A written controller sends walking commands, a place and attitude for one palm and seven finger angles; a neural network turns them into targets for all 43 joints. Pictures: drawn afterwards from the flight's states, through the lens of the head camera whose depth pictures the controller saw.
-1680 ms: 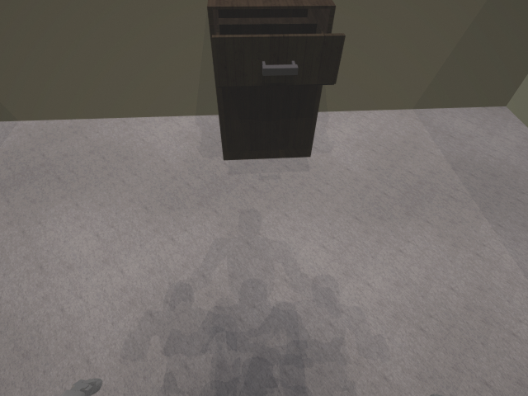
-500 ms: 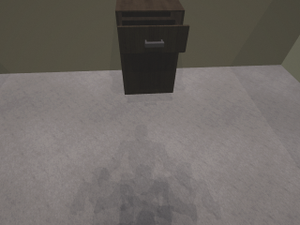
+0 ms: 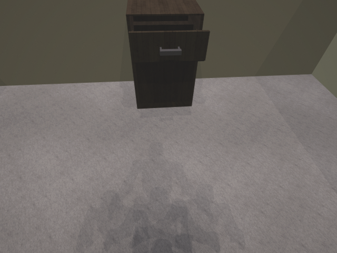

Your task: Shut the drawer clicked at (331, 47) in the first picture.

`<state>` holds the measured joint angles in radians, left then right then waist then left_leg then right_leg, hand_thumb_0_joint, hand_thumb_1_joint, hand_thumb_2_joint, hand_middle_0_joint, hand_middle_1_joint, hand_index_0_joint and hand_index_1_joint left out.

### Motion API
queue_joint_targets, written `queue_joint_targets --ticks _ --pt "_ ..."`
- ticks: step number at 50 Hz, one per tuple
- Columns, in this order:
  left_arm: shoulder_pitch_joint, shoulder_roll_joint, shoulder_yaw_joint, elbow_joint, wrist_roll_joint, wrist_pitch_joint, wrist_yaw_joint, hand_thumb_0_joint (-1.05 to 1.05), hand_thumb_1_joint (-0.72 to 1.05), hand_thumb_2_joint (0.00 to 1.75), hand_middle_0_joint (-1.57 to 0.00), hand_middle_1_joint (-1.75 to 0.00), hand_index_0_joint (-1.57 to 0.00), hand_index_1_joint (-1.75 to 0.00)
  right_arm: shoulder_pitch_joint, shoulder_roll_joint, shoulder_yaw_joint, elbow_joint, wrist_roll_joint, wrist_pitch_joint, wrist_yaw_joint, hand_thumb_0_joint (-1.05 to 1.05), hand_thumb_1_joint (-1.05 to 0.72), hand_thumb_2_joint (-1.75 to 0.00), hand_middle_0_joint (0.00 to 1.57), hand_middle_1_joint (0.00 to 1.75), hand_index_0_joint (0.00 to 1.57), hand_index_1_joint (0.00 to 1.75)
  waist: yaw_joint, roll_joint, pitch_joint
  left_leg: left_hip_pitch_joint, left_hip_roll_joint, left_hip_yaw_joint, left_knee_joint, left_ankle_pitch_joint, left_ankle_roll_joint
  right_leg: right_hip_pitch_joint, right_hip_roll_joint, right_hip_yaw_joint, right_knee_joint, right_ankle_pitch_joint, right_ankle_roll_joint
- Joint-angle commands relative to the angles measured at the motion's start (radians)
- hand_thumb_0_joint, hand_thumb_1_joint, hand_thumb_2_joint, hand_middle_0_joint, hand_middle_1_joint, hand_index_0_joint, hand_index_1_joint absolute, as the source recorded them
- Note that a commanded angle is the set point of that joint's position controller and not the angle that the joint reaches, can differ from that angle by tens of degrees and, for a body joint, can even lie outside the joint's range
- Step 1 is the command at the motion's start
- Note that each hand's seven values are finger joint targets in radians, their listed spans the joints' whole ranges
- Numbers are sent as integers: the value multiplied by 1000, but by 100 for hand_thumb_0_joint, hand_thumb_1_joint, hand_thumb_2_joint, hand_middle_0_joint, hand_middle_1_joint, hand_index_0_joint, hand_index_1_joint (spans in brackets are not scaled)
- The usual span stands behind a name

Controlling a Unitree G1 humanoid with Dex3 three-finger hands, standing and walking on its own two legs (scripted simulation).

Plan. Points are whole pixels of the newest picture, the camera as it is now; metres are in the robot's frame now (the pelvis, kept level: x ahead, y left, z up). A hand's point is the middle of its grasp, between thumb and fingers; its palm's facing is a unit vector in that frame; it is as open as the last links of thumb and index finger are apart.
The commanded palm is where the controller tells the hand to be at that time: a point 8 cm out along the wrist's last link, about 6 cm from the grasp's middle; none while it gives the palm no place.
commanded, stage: walk to a spot facing it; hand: left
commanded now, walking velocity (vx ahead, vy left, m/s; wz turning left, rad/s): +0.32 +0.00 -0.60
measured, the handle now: (170, 50) +1.17 +0.07 -0.08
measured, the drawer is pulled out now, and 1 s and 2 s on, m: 0.26 0.26 0.26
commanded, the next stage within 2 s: turn to face it in 1.46 s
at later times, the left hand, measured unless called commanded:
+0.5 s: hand out of the picture +0.09 +0.15 -0.17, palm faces -0.12 -0.98 -0.16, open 7.4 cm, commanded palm none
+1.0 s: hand (149, 145) +0.53 +0.12 -0.16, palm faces -0.45 -0.87 -0.20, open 7.4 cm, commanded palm none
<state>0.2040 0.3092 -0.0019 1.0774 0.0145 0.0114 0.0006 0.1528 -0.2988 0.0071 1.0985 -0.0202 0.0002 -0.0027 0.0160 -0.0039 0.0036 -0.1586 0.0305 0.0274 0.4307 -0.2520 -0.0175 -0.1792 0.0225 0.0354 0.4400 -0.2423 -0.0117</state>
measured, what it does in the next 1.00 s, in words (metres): walks ahead, turning right: left foot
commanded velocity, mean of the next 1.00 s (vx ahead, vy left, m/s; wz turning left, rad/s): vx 0.35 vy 0.00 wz -0.45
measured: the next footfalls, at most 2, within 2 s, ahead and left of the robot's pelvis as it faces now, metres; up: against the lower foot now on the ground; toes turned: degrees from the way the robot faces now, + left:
left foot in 0.64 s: +0.38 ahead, +0.08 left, +0.00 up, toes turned -10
right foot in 1.18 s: +0.46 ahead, -0.23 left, +0.00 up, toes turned -41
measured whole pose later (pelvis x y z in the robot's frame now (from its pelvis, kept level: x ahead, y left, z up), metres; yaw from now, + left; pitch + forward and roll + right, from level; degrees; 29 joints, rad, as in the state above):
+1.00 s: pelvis +0.34 -0.01 +0.00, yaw -28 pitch +0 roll +1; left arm 0.16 0.22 0.09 0.93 0.04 0.02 -0.04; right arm 0.37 -0.20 -0.06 1.03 -0.02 -0.08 -0.01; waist -0.02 -0.03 0.03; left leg -0.08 0.06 0.31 0.37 -0.28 0.02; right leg -0.62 -0.11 -0.07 0.90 -0.14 0.01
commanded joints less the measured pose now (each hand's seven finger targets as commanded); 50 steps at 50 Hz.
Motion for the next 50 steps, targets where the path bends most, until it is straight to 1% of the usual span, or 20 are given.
queue_joint_targets --ticks 1,4,6,8,9,10,11,13,14,18,24,27,29,30,31,32,33,35,39,50 --pt "45 110 45 -91 8 0 -18 0 90 90 -20 -30 -20 -30 80 -154 -54 -71 -2 -15 -9 0 -90 -90 20 30 20 30 -18 40 123 -39 137 -129 -94 -374 72 -220 -42 129 -5 -324 -46" --pt "49 38 54 -134 8 -18 -30 0 90 90 -20 -30 -20 -30 129 -188 -83 -92 2 -35 -14 0 -90 -90 20 30 20 30 -32 176 106 46 295 -251 -171 -332 157 -322 19 -28 262 -185 -20" --pt "17 22 62 -162 8 -25 -38 0 90 90 -20 -30 -20 -30 144 -165 -90 -98 1 -46 -14 0 -90 -90 20 30 20 30 -40 172 106 57 335 -214 -156 -165 187 -333 -35 -59 308 -240 -8" --pt "118 -11 69 -133 11 -36 -41 0 90 90 -20 -30 -20 -30 108 -136 -86 -101 -3 -50 -16 0 -90 -90 20 30 20 30 21 111 71 -41 280 -60 28 6 130 -117 -34 -102 155 -139 -15" --pt "259 17 81 -90 14 -45 -36 0 90 90 -20 -30 -20 -30 77 -103 -79 -115 0 -50 -12 0 -90 -90 20 30 20 30 86 -5 27 -190 190 46 277 3 74 102 -46 -29 16 -84 -41" --pt "419 151 111 -43 19 -62 -15 0 90 90 -20 -30 -20 -30 33 -16 -59 -173 13 -56 -2 0 -90 -90 20 30 20 30 135 -402 -10 -517 30 177 646 -251 1 307 -336 459 -169 -63 -148" --pt "483 151 106 -28 -4 -68 5 0 90 90 -20 -30 -20 -30 -62 -48 -60 -214 5 -64 -3 0 -90 -90 20 30 20 30 151 -310 18 -616 31 36 752 -321 5 303 -395 619 -213 105 -201" --pt "397 80 86 -45 5 -69 12 0 90 90 -20 -30 -20 -30 -102 -18 -64 -207 2 -69 -3 0 -90 -90 20 30 20 30 94 -52 98 -650 91 -19 812 -185 -2 226 -361 497 -171 203 -255" --pt "353 54 78 -59 8 -73 14 0 90 90 -20 -30 -20 -30 -76 -4 -65 -192 -3 -64 1 0 -90 -90 20 30 20 30 62 -20 99 -616 104 -14 788 -135 -12 178 -332 420 -174 204 -241" --pt "302 15 73 -65 11 -88 16 0 90 90 -20 -30 -20 -30 -20 37 -75 -179 -1 -37 15 0 -90 -90 20 30 20 30 5 -75 90 -542 98 17 690 -3 -39 70 -252 260 -225 204 -200" --pt "326 10 76 -42 13 -92 24 0 90 90 -20 -30 -20 -30 -133 63 -72 -247 4 -47 31 0 -90 -90 20 30 20 30 30 -108 95 -523 75 43 457 74 -29 127 -214 211 -213 300 -172" --pt "305 27 86 -43 16 -84 27 0 90 90 -20 -30 -20 -30 -142 70 -69 -259 10 -60 32 0 -90 -90 20 30 20 30 31 -127 81 -328 39 63 283 39 -1 84 -211 200 -168 377 -150" --pt "270 39 94 -49 10 -84 24 0 90 90 -20 -30 -20 -30 9 41 -78 -215 5 -70 15 0 -90 -90 20 30 20 30 -42 -109 18 -88 -15 95 147 79 16 50 -164 159 -4 532 -124" --pt "265 22 95 -53 6 -84 21 0 90 90 -20 -30 -20 -30 166 -4 -87 -166 0 -74 -1 0 -90 -90 20 30 20 30 -101 -74 -61 144 14 59 99 104 35 -38 -125 141 192 507 -98" --pt "300 -33 96 -68 -3 -78 10 0 90 90 -20 -30 -20 -30 324 -123 -116 -135 -13 -77 -13 0 -90 -90 20 30 20 30 -145 145 -193 380 248 -223 70 52 97 -222 -18 56 488 147 -59" --pt "299 -70 91 -99 -8 -83 -1 0 90 90 -20 -30 -20 -30 387 -184 -122 -126 -13 -73 -13 0 -90 -90 20 30 20 30 -131 315 -216 394 483 -558 -120 -14 196 -400 62 -14 802 -325 -32" --pt "244 -52 89 -113 2 -79 0 0 90 90 -20 -30 -20 -30 308 -147 -110 -139 -3 -66 -13 0 -90 -90 20 30 20 30 -113 197 -137 240 497 -569 -193 -230 226 -447 0 22 916 -308 -49" --pt "163 -66 92 -118 16 -61 -17 0 90 90 -20 -30 -20 -30 157 -16 -83 -167 -4 -74 -15 0 -90 -90 20 30 20 30 -45 190 59 -24 399 -377 -257 -346 167 -487 -90 12 947 -123 -42" --pt "195 -103 89 -109 22 -12 -36 0 90 90 -20 -30 -20 -30 118 32 -73 -155 -3 -98 -18 0 -90 -90 20 30 20 30 24 128 51 -153 312 -56 -256 -89 137 -404 -131 -22 819 -10 -10" --pt "-159 -97 71 -237 21 -8 -54 0 90 90 -20 -30 -20 -30 315 -19 -79 -98 -9 -94 -11 0 -90 -90 20 30 20 30 -75 100 100 124 317 139 -222 241 151 -478 -129 -121 333 94 10"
